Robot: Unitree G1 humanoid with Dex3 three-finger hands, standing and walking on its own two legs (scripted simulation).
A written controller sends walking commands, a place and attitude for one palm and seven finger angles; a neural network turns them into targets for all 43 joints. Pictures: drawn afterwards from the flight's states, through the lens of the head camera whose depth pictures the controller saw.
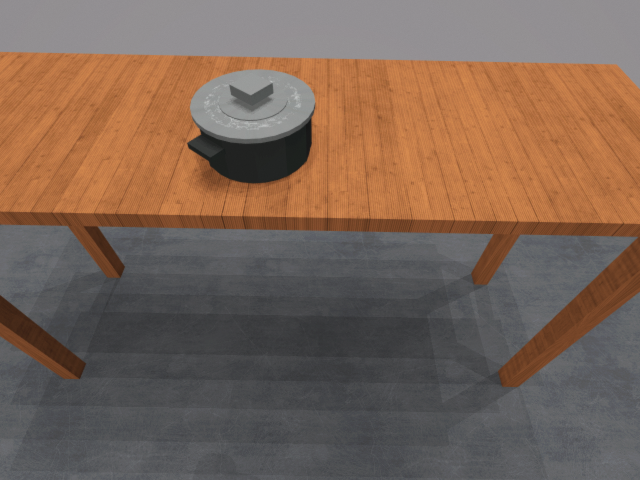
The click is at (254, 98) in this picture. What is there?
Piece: lid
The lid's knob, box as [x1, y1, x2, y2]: [229, 73, 273, 105]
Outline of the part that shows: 250,73 229,85 232,95 252,105 273,92 271,82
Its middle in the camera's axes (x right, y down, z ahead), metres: -0.11 -0.22 +0.58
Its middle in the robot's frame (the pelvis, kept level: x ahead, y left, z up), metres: +0.61 +0.14 +0.16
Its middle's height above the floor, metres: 0.93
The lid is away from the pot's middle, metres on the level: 0.00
